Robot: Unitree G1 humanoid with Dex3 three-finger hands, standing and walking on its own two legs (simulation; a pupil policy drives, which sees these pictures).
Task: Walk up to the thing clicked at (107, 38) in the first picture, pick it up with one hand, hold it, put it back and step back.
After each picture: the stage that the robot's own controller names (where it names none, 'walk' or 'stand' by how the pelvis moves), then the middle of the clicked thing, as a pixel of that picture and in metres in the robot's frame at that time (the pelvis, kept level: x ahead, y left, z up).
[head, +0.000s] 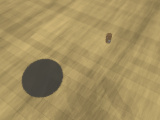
stand; (108, 38) +1.42 -0.32 -0.72
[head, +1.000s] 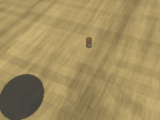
walk; (88, 42) +1.32 +0.03 -0.70
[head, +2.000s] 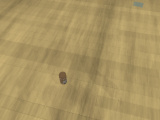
walk; (63, 78) +0.80 +0.22 -0.71
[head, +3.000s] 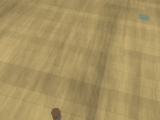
walk; (56, 114) +0.44 +0.19 -0.70
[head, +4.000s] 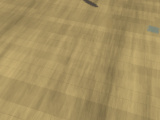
stand; out of the picture +0.31 +0.18 -0.71
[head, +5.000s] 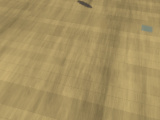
stand; out of the picture +0.31 +0.19 -0.73
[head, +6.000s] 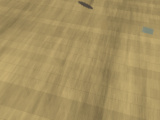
stand; out of the picture +0.30 +0.19 -0.73
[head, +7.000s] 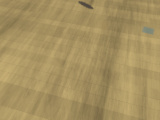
stand; out of the picture +0.29 +0.20 -0.73
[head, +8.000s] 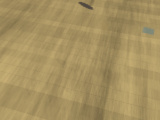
go down; out of the picture +0.29 +0.20 -0.73
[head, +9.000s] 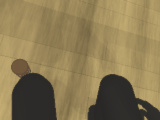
go down; (21, 69) +0.37 +0.24 -0.31
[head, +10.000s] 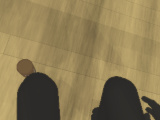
approach; (27, 69) +0.37 +0.24 -0.30
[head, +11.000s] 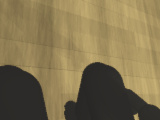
close in; out of the picture +0.34 +0.28 -0.21
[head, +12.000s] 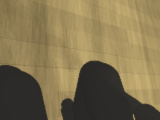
close; out of the picture +0.34 +0.28 -0.21
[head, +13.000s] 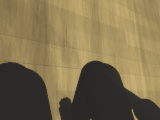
lift; out of the picture +0.32 +0.27 -0.22
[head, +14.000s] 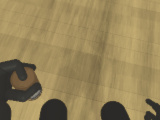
lift; (28, 85) +0.31 +0.19 -0.02
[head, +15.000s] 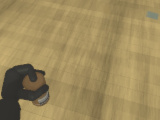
hold; (37, 90) +0.31 +0.17 -0.01
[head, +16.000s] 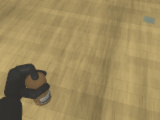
hold; (39, 89) +0.32 +0.17 -0.01
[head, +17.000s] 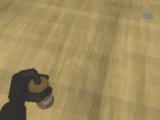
crouch; (42, 93) +0.32 +0.16 -0.04
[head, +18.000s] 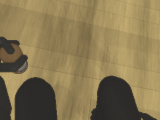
lower; (15, 60) +0.40 +0.23 -0.12
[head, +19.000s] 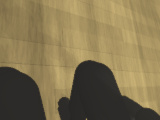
lower; out of the picture +0.36 +0.29 -0.22
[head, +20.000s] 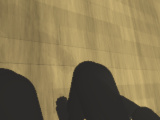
lower; out of the picture +0.36 +0.29 -0.22
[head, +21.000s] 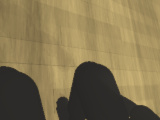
lower; out of the picture +0.35 +0.29 -0.22
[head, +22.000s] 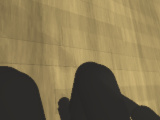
lower; out of the picture +0.35 +0.29 -0.22
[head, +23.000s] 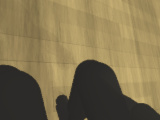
open; out of the picture +0.33 +0.28 -0.22
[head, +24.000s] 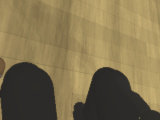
stand; out of the picture +0.33 +0.27 -0.23
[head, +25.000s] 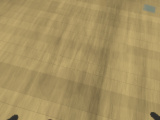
stand; out of the picture +0.31 +0.19 -0.61
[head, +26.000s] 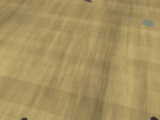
stand; out of the picture +0.31 +0.20 -0.66
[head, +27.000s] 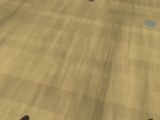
stand; out of the picture +0.31 +0.19 -0.67
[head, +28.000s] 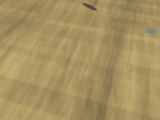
stand; out of the picture +0.34 +0.18 -0.72
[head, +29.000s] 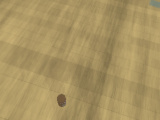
walk; (61, 100) +0.46 +0.14 -0.71
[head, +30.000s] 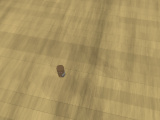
walk; (60, 71) +0.76 +0.24 -0.69
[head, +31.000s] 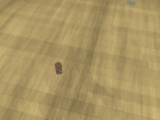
stand; (58, 68) +0.93 +0.22 -0.71
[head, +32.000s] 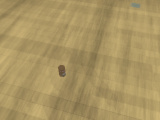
stand; (62, 71) +0.93 +0.22 -0.73
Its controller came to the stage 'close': yes
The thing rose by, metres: 0.69
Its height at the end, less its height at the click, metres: +0.00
